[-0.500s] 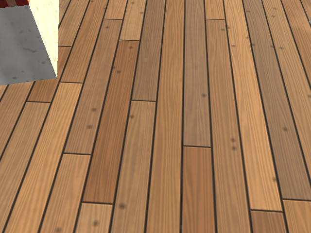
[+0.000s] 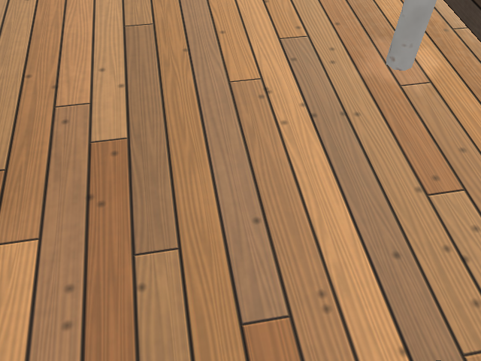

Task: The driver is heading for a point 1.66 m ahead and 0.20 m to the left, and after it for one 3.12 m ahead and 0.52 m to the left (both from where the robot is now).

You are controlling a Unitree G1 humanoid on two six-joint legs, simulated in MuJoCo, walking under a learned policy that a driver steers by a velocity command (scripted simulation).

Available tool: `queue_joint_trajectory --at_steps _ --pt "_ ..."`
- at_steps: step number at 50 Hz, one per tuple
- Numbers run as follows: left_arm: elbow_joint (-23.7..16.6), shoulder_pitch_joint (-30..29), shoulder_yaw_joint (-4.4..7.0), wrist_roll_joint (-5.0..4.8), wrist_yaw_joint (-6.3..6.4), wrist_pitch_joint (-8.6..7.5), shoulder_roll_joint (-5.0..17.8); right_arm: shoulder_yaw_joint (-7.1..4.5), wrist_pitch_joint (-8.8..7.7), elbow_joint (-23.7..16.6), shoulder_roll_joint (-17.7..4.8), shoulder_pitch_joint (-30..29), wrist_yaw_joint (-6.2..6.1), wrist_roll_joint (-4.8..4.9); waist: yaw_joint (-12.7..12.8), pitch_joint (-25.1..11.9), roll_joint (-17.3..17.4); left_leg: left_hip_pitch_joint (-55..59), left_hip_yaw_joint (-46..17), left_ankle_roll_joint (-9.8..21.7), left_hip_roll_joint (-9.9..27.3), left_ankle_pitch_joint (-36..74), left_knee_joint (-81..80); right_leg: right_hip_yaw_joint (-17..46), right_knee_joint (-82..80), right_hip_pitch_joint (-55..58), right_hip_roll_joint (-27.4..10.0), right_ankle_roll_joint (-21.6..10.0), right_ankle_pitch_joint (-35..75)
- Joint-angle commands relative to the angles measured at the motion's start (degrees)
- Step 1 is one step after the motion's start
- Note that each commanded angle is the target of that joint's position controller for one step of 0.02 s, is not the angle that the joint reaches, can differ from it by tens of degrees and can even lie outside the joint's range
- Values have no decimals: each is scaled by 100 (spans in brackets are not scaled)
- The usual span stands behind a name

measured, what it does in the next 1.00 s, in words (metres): walks ahead: right foot, then left foot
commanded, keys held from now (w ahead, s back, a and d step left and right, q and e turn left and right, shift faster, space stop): e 0.44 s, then q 0.56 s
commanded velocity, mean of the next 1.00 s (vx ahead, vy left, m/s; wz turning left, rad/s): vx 0.09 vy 0.00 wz -0.18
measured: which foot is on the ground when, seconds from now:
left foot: down 0.00-0.38, up 0.40-0.70, down 0.72-1.00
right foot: up 0.00-0.36, down 0.38-0.76, up 0.78-1.00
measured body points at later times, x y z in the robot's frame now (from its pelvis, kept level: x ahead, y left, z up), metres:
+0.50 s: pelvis +0.14 -0.03 +0.00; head +0.18 -0.07 +0.45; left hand +0.39 +0.18 -0.07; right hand +0.20 -0.35 -0.12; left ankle +0.12 +0.12 -0.65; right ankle +0.18 -0.14 -0.73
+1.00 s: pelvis +0.16 -0.03 +0.00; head +0.20 -0.04 +0.45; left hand +0.37 +0.21 -0.08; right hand +0.25 -0.34 -0.11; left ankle +0.21 +0.10 -0.73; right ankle +0.15 -0.14 -0.72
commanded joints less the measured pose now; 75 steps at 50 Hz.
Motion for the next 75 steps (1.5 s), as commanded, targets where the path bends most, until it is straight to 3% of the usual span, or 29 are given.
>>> queue_joint_trajectory --at_steps 1,4,10,15,18,19,20,21,22,24,29,32,35,36,38,41,44,50,51,52,53,55,58,63,69,72,73,74,75 --pt "-632 -173 244 75 35 36 756 -131 79 -174 -528 408 -24 -39 -189 -369 588 1763 -1617 1001 1865 2443 -1032 -3 608 -1773 -780 154 254" --pt "-806 -137 167 0 24 200 368 -208 70 -64 -744 255 -27 -33 -41 -263 899 1222 -696 1114 1632 3226 -1407 -325 21 -1500 -842 261 683" --pt "-1090 -765 112 48 -133 224 270 -283 311 26 -1002 159 -192 69 -218 -523 765 1563 316 1021 1602 3064 -1430 -670 -1789 -1039 -836 243 2294" --pt "-1412 -1243 202 52 -323 277 435 -352 467 106 -1242 331 -171 214 -352 -355 842 1991 437 829 1814 2642 -907 -944 -2804 -761 -656 -16 1814" --pt "-1264 -499 382 90 -293 250 714 -344 518 118 -1132 390 -181 299 54 -673 564 1864 780 396 1453 2881 630 -1131 -4081 551 -227 -416 2546" --pt "-1264 -28 562 129 -158 247 1335 -281 489 31 -951 619 -150 117 175 -1120 -408 714 985 -48 1027 1392 2099 123 -4077 1962 -1112 -853 5067" --pt "-1438 -169 583 226 -83 243 1855 -100 437 -248 -537 805 -84 -152 -197 -1548 -1623 -1323 690 -466 111 -3118 4016 2322 -3862 3233 -2588 -2166 6815" --pt "-1477 -50 469 228 -142 195 1412 -162 414 -201 -863 489 -27 -11 237 -2195 -887 -1518 -460 -436 127 -3089 4618 2496 -4125 3130 -2629 -2362 6091" --pt "-1467 -350 397 189 -167 148 1221 -195 447 -279 -983 227 -19 151 152 -1717 -553 -1684 -542 -356 291 -2660 4621 1887 -4180 2738 -2337 -2035 5532" --pt "-1474 -946 231 65 -120 181 753 -190 581 -114 -932 291 -113 89 -130 -1133 -130 -1456 -468 -374 594 -2002 3875 1051 -4326 1756 -1849 -1417 4383" --pt "-1253 -1340 63 298 -68 131 412 -17 763 89 -439 663 -130 78 -350 -1053 -533 262 -193 -509 573 -1283 2121 72 -4556 475 -1416 -1241 3818" --pt "-1016 -1248 68 341 -50 135 530 -32 782 22 -616 498 -97 106 -179 -865 -685 643 -79 -425 499 -935 1419 184 -4649 361 -1584 -1229 2497" --pt "-913 -1299 99 231 6 200 678 -82 775 -66 -766 508 -62 53 -274 -495 -586 832 157 -163 288 -440 496 193 -4458 296 -1507 -924 1412" --pt "-834 -1138 101 201 34 208 645 -91 770 -137 -859 475 -53 -8 -240 -355 -389 791 -53 -18 401 95 166 117 -4255 317 -1381 -672 1237" --pt "-883 -865 79 292 99 185 381 -215 763 -238 -1346 331 -93 38 150 -212 1218 474 -1377 656 1235 785 -500 -986 -3103 173 -351 19 789" --pt "-1030 -1534 133 203 150 222 334 -210 677 -316 -1156 423 -128 -11 -248 -39 1698 656 -2468 1141 1675 635 -1048 -769 -2185 -295 -61 63 418" --pt "-1067 -1534 158 168 92 201 283 -302 587 -342 -1255 573 -176 97 -325 -393 1261 1506 -2552 1241 1716 1892 -716 -361 -1604 -826 -202 84 -398" --pt "-780 -783 201 63 -62 106 229 -371 954 -608 -1119 118 -257 314 -2 -774 1112 1047 -2204 653 953 1074 -287 -689 -4342 1001 -55 149 1721" --pt "-770 -615 296 120 -37 135 536 -315 959 -664 -889 219 -255 265 -57 -795 616 335 -1948 343 655 -44 232 -162 -4577 1689 -729 -71 1992" --pt "-879 -716 414 248 21 209 1107 -226 911 -739 -536 494 -213 174 -332 -655 -1092 -935 -1012 -75 -229 -1933 1512 1310 -4716 2107 -2071 -770 3267" --pt "-956 -703 381 432 -17 164 1033 -352 827 -781 -932 467 -211 121 -185 -672 -1350 -1270 -883 -290 -136 -2909 2833 2076 -4844 1672 -2860 -1522 3719" --pt "-1075 -1252 241 340 0 68 613 -527 867 -532 -1253 647 -203 197 -432 -320 -424 -1373 -1012 -419 69 -2228 3898 1089 -4780 1393 -2280 -1296 3450" --pt "-1066 -1331 197 231 97 58 551 -467 977 -530 -956 603 -205 198 -337 -201 -435 -1436 -740 -665 125 -1418 4056 110 -4756 1391 -1817 -1088 3762" --pt "-915 -903 289 235 200 178 785 -302 968 -970 -658 22 -81 195 24 -447 -583 -1305 -374 -800 374 -1291 2763 -268 -4759 2050 -2048 -1272 3734" --pt "-851 -1028 393 101 54 208 1054 -314 1034 -1192 -738 48 58 203 8 -472 -804 -204 187 -456 329 -1327 1334 -688 -4556 1708 -2258 -1167 3756" --pt "-747 -1075 385 -71 22 196 980 -388 1068 -1104 -757 515 106 200 -292 -551 -692 859 399 -31 73 -277 -277 -1094 -3781 1414 -2096 -645 3374" --pt "-614 -743 326 -3 -5 179 752 -499 1055 -1047 -1048 803 43 180 -320 -683 -89 1775 -65 201 213 810 -703 -1489 -2991 770 -1794 -206 2707" --pt "-869 -853 172 336 -32 169 340 -656 998 -1165 -1780 1076 -71 128 -240 -800 1729 2964 -2235 860 1817 3446 -602 -1892 -1006 -1103 -1067 381 -438" --pt "-1062 -1283 197 321 13 149 483 -611 838 -1228 -1805 1123 -16 -33 -528 -1109 1708 2585 -3264 2015 2504 2815 -795 -877 101 -1887 -493 524 -1343"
